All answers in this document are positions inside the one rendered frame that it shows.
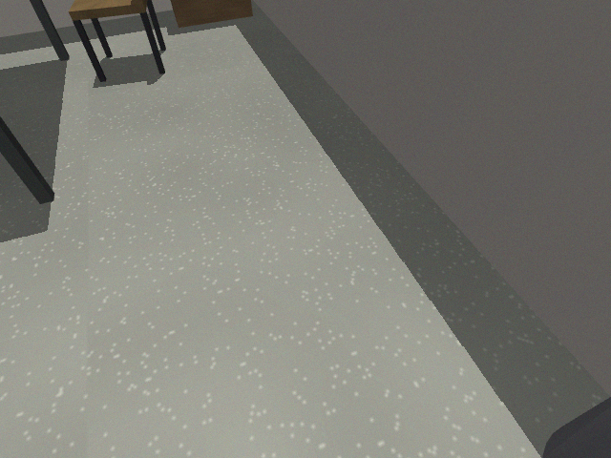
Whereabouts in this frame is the chair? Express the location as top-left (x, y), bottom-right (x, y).
top-left (69, 0), bottom-right (166, 82)

